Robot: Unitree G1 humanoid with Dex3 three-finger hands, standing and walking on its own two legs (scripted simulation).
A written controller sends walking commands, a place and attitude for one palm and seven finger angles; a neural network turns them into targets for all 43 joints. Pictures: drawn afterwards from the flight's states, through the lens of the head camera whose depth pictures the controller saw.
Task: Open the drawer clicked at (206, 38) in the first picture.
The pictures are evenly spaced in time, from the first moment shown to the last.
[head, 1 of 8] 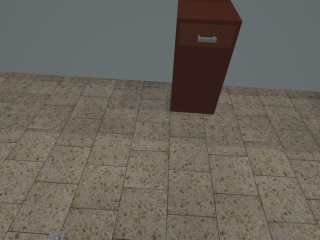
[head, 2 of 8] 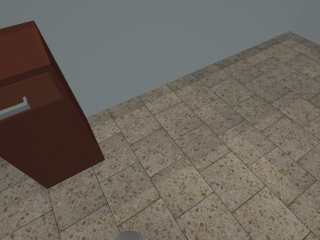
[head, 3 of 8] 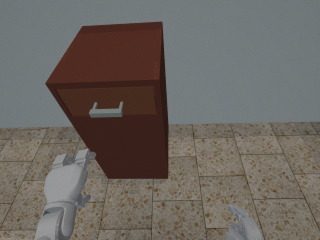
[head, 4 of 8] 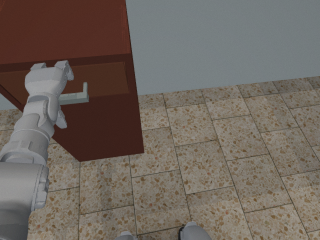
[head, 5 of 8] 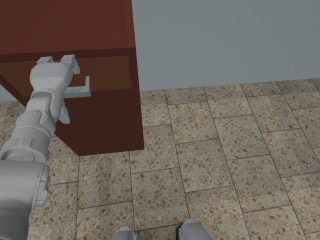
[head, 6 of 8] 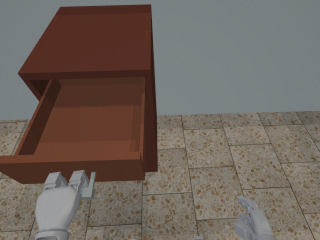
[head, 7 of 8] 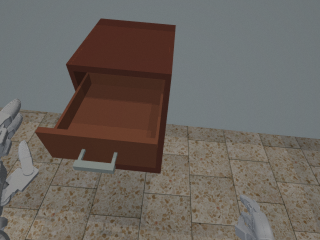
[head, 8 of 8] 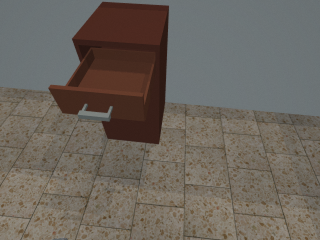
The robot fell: no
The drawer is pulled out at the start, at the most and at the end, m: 0.00 0.30 0.30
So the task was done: yes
